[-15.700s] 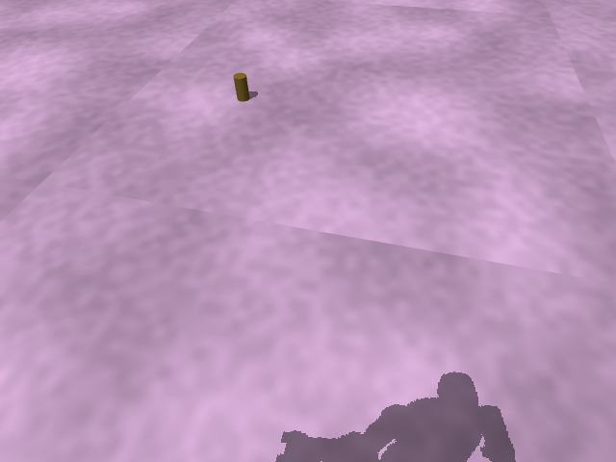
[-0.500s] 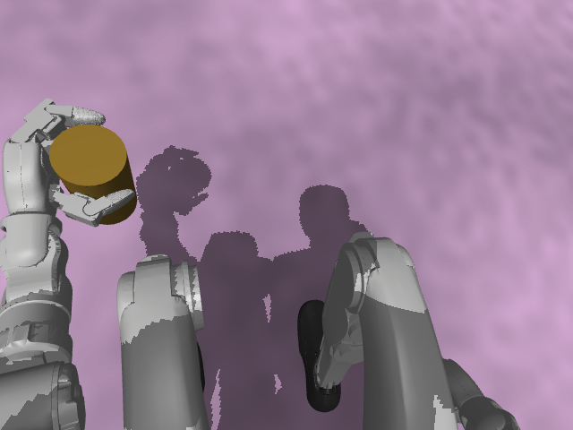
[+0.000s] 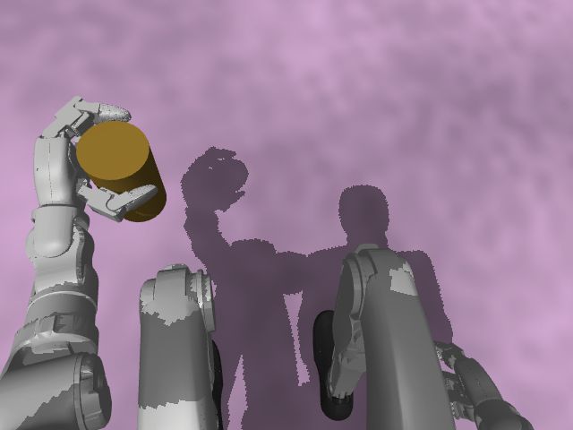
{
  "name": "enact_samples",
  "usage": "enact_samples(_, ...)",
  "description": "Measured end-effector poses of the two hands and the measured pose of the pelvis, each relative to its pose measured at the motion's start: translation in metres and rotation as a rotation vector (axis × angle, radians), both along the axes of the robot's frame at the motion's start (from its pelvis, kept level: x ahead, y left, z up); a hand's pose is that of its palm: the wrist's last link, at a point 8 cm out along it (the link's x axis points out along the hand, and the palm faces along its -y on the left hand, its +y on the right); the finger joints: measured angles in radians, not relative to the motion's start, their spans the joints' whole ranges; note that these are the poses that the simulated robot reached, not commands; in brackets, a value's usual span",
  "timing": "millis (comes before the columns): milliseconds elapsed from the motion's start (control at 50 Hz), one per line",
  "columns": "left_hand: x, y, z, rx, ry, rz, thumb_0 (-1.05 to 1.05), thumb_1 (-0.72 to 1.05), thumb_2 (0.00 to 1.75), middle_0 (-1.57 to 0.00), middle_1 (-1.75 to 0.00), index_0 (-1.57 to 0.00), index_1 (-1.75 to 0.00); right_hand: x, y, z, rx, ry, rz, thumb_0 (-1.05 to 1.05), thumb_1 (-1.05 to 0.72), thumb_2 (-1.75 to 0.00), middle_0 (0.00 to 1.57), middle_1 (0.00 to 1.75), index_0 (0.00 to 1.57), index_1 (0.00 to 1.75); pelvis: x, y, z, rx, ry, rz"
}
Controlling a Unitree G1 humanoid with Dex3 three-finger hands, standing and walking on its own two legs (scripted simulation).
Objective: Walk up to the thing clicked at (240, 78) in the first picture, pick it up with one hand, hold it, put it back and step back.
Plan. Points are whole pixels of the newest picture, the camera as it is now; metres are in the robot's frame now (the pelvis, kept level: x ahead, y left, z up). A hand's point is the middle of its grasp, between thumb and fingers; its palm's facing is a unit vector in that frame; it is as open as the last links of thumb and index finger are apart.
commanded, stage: settle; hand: left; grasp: from the side
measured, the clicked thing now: (128, 177) +0.45 +0.20 -0.09
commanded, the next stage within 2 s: lift in 0.32 s
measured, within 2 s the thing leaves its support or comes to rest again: neither
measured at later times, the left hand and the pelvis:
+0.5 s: hand (112, 162) +0.44 +0.21 -0.02, palm faces +0.07 -1.00 -0.07, open 11.1 cm; pelvis +0.00 +0.00 +0.02, yaw +2 degrees
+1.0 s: hand (86, 153) +0.42 +0.20 +0.06, palm faces +0.04 -1.00 -0.06, open 11.1 cm; pelvis +0.00 +0.00 +0.08, yaw +2 degrees
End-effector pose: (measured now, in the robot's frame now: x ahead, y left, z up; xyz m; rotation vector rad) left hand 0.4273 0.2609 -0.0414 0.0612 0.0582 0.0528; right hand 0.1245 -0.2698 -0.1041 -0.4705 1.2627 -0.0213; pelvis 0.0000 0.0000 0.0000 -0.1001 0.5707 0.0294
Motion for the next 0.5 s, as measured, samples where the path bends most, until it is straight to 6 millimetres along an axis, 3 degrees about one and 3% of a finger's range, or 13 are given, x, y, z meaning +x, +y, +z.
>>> enact_samples(500, -0.008, -0.004, 0.022, 0.004, 0.015, 0.020, 0.01, -0.55, 1.10, -0.69, -1.05, -0.66, -1.06, -0.014, 0.005, 0.008, 0.038, 0.002, -0.029, 0.01, -0.93, -0.91, 0.21, 0.30, 0.20, 0.30, -0.003, -0.002, 0.017, 0.025, 0.008, 0.011)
